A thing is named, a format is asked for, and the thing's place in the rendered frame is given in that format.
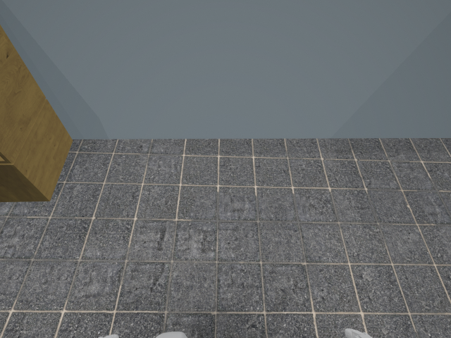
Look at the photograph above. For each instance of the cupboard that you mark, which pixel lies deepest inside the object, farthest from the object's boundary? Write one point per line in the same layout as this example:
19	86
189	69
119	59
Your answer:
34	144

